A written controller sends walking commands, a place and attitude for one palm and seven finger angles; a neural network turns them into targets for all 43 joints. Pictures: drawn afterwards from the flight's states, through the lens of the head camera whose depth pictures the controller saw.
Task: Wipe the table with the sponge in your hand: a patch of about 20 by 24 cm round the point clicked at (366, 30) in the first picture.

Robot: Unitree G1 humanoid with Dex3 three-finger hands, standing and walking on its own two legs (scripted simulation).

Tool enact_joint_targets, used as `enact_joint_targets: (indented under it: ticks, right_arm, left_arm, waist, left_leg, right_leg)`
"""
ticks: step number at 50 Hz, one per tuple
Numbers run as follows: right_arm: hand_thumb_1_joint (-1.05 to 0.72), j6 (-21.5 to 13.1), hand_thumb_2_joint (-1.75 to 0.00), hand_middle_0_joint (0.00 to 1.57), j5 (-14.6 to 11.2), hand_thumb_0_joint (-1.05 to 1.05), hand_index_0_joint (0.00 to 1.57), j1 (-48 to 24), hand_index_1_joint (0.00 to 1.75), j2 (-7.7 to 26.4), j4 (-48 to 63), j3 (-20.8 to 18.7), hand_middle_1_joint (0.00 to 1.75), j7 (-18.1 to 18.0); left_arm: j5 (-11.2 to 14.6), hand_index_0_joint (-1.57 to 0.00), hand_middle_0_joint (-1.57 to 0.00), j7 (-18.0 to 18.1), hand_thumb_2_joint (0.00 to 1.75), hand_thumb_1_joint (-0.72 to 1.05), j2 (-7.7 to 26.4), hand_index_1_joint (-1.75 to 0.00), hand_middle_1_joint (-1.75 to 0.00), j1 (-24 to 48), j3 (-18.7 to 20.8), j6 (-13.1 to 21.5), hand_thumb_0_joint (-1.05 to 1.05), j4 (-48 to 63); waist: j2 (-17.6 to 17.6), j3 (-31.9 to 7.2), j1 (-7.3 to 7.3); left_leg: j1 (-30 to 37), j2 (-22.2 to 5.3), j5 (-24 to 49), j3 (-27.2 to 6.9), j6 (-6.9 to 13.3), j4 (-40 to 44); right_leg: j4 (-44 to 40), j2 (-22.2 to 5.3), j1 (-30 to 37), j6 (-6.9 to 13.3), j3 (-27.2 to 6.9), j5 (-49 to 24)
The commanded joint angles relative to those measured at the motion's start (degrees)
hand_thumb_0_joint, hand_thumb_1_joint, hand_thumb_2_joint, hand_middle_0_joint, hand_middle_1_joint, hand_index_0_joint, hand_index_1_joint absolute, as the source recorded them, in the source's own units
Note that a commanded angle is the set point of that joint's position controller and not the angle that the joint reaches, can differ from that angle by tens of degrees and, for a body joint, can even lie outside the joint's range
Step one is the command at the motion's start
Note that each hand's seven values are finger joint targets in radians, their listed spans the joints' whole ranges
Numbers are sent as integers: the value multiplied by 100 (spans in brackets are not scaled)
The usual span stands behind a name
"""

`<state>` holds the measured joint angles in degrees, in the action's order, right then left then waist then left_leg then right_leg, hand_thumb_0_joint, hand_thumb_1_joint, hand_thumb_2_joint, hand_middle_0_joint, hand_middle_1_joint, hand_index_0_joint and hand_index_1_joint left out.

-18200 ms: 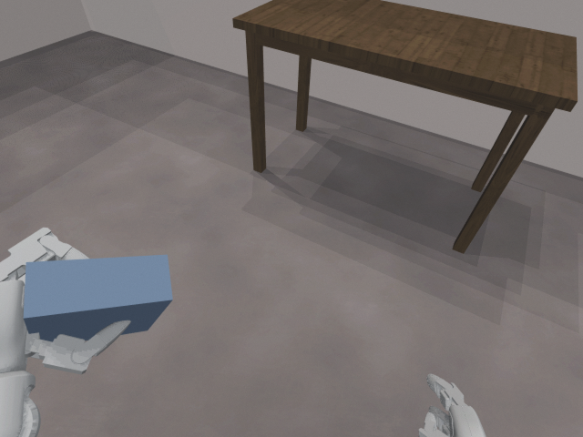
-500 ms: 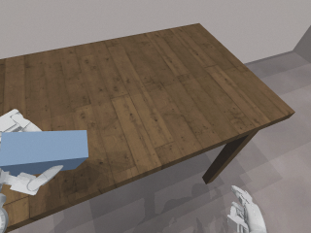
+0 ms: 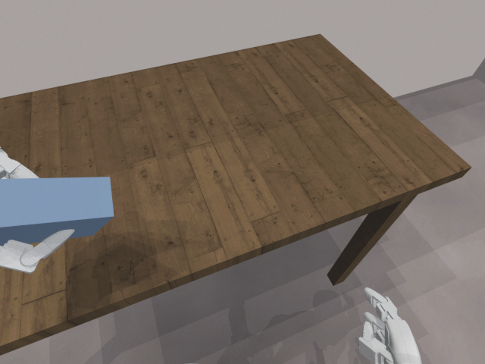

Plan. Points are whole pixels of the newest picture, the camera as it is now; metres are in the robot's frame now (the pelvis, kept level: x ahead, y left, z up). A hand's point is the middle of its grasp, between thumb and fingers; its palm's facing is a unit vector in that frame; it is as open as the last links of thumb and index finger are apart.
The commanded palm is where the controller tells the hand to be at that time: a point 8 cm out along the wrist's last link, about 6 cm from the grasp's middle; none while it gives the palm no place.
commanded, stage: come to a stop and stand still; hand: left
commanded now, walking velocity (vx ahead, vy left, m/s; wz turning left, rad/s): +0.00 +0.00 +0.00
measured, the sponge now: (66, 212) +0.25 +0.25 +0.16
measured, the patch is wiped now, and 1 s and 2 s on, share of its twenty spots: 0.00 0.00 0.00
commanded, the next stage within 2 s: look again from close up in 0.96 s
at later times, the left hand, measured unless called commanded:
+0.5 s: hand out of the picture +0.21 +0.31 +0.16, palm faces +0.41 -0.84 -0.35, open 9.0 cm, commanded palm +0.15 +0.34 +0.18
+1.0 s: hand (7, 222) +0.23 +0.31 +0.16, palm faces +0.39 -0.85 -0.36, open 9.0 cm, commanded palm +0.17 +0.34 +0.18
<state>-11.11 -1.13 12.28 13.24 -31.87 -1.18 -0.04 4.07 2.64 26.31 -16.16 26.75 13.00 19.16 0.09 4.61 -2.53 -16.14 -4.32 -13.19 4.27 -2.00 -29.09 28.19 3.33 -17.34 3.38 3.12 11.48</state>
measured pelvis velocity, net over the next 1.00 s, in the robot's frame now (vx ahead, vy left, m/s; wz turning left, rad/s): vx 0.02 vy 0.06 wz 0.02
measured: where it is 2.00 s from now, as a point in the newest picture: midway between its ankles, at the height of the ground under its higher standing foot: outside the picture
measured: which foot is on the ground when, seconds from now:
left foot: down 0.00-1.00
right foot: down 0.00-1.00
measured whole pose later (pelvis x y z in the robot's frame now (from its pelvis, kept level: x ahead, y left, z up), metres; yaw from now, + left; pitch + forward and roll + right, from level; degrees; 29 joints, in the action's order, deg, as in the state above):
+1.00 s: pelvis +0.02 +0.06 +0.01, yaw +1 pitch -1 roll -1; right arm -7.5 -0.7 10.8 10.8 -32.4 1.3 -1.2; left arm 1.7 6.3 21.0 -24.8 19.8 12.0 27.0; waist -2.3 3.6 -1.2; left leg -11.3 1.3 -14.0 2.3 3.0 -26.1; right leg 22.3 0.1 -10.6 -0.6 1.3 10.6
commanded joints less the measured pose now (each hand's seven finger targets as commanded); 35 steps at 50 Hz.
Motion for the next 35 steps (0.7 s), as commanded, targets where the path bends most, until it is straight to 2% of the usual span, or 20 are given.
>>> enact_joint_targets:
  ticks: [1,3,4,5,6,7,9,11,13,14,15,19,22,23,25,26,28,30,31,35]
  right_arm:
    - [-90,-293,-90,20,-39,0,20,-345,30,521,863,-156,30,-89]
    - [-90,-280,-90,20,14,0,20,-349,30,486,864,-120,30,-186]
    - [-90,-279,-90,20,42,0,20,-360,30,473,848,-113,30,-233]
    - [-90,-255,-90,20,64,0,20,-519,30,513,777,-64,30,-261]
    - [-90,-249,-90,20,104,0,20,-461,30,478,734,-40,30,-294]
    - [-90,-256,-90,20,106,0,20,-478,30,479,762,-27,30,-307]
    - [-90,-281,-90,20,77,0,20,-460,30,546,772,-43,30,-291]
    - [-90,-324,-90,20,34,0,20,-470,30,569,754,-19,30,-237]
    - [-90,-354,-90,20,15,0,20,-431,30,511,782,-49,30,-161]
    - [-90,-357,-90,20,24,0,20,-371,30,514,774,-58,30,-120]
    - [-90,-373,-90,20,13,0,20,-402,30,511,760,-33,30,-76]
    - [-90,-336,-90,20,23,0,20,-302,30,533,725,-45,30,-3]
    - [-90,-322,-90,20,35,0,20,-316,30,533,685,-32,30,-26]
    - [-90,-332,-90,20,49,0,20,-310,30,514,686,-28,30,-38]
    - [-90,-341,-90,20,51,0,20,-415,30,482,650,0,30,-71]
    - [-90,-328,-90,20,90,0,20,-346,30,498,628,-1,30,-80]
    - [-90,-345,-90,20,82,0,20,-353,30,504,653,-36,30,-83]
    - [-90,-327,-90,20,59,0,20,-475,30,466,631,-12,30,-97]
    - [-90,-289,-90,20,96,0,20,-389,30,489,615,-18,30,-94]
    - [-90,-221,-90,20,36,0,20,-505,30,479,654,-51,30,-96]
  left_arm:
    - [38,-120,-120,260,130,10,520,-160,-160,-628,13,218,0,1619]
    - [-5,-120,-120,344,130,10,735,-160,-160,-284,238,212,0,1756]
    - [-32,-120,-120,379,130,10,797,-160,-160,-201,329,212,0,1836]
    - [-65,-120,-120,460,130,10,1008,-160,-160,-9,481,246,0,2173]
    - [-80,-120,-120,485,130,10,751,-160,-160,144,317,291,0,2118]
    - [-94,-120,-120,499,130,10,653,-160,-160,273,217,309,0,2119]
    - [-149,-120,-120,505,130,10,579,-160,-160,457,152,355,0,1995]
    - [-233,-120,-120,494,130,10,409,-160,-160,626,-2,366,0,1980]
    - [-271,-120,-120,450,130,10,359,-160,-160,517,-32,359,0,1817]
    - [-278,-120,-120,431,130,10,320,-160,-160,364,-37,357,0,1728]
    - [-284,-120,-120,408,130,10,206,-160,-160,139,-82,349,0,1668]
    - [-320,-120,-120,368,130,10,148,-160,-160,-103,-192,358,0,1597]
    - [-341,-120,-120,392,130,10,182,-160,-160,78,-184,397,0,1747]
    - [-344,-120,-120,408,130,10,284,-160,-160,114,-103,422,0,1781]
    - [-351,-120,-120,460,130,10,413,-160,-160,214,17,424,0,1962]
    - [-323,-120,-120,439,130,10,243,-160,-160,283,-162,456,0,1973]
    - [-314,-120,-120,456,130,10,334,-160,-160,283,-119,476,0,2096]
    - [-307,-120,-120,500,130,10,406,-160,-160,139,-17,437,0,2072]
    - [-272,-120,-120,468,130,10,214,-160,-160,71,-201,446,0,2021]
    - [-265,-120,-120,504,130,10,344,-160,-160,-213,-58,393,0,2094]
  waist:
    - [-844,-1143,-30]
    - [-1336,-758,48]
    - [-1216,-704,90]
    - [-671,-700,117]
    - [-215,-802,179]
    - [257,-727,152]
    - [885,-539,114]
    - [1363,-538,130]
    - [1100,-585,88]
    - [789,-636,85]
    - [745,-678,96]
    - [314,-400,107]
    - [490,-428,133]
    - [383,-505,124]
    - [365,-664,145]
    - [404,-699,163]
    - [603,-848,141]
    - [520,-973,139]
    - [471,-989,145]
    - [556,-1115,138]
  left_leg:
    - [141,63,-329,-216,386,49]
    - [290,349,-716,-242,336,-367]
    - [467,390,-689,-266,335,-448]
    - [790,360,-566,-294,342,-224]
    - [780,300,-633,-356,371,88]
    - [685,221,-782,-460,392,379]
    - [-104,-77,-1593,-809,487,1056]
    - [-721,-447,-2089,-1182,629,1620]
    - [-916,-537,-1869,-1166,660,1498]
    - [-930,-485,-1778,-1128,641,1368]
    - [-810,-407,-1719,-1056,587,1380]
    - [-1050,-327,-1896,-1103,531,1345]
    - [-815,-317,-1704,-1151,490,1430]
    - [-722,-316,-1531,-1141,493,1349]
    - [-264,-199,-957,-1008,414,1191]
    - [-204,-157,-684,-1028,393,1173]
    - [-20,-171,-91,-987,355,1058]
    - [288,-129,374,-900,288,948]
    - [263,-113,542,-922,289,945]
    - [581,-141,1331,-869,158,835]
  right_leg:
    - [-842,-914,523,-603,-959,213]
    - [-1650,-1106,-242,-310,-1370,1936]
    - [-1763,-1199,-510,-142,-1498,2328]
    - [-1666,-1155,-747,-36,-1479,2296]
    - [-1404,-1094,-528,-59,-1210,2175]
    - [-1228,-886,-410,-133,-1147,2061]
    - [-735,-559,222,-253,-896,1798]
    - [268,-297,919,-316,-369,884]
    - [382,-317,1230,-353,-328,452]
    - [210,-354,1334,-361,-358,401]
    - [110,-323,1285,-349,-329,395]
    - [-186,-403,1196,-311,-486,560]
    - [-266,-392,1109,-301,-487,447]
    - [-335,-440,1139,-297,-517,334]
    - [-510,-479,1025,-272,-569,76]
    - [-504,-467,1061,-268,-521,-89]
    - [-443,-539,1211,-245,-530,-523]
    - [-488,-575,1163,-236,-545,-765]
    - [-492,-556,1214,-241,-493,-832]
    - [-420,-601,1184,-224,-484,-1138]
